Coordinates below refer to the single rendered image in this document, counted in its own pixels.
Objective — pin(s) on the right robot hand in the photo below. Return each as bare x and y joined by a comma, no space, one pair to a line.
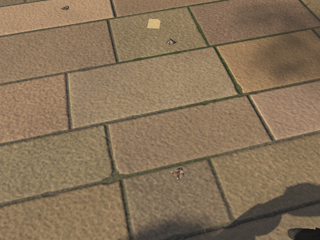
304,233

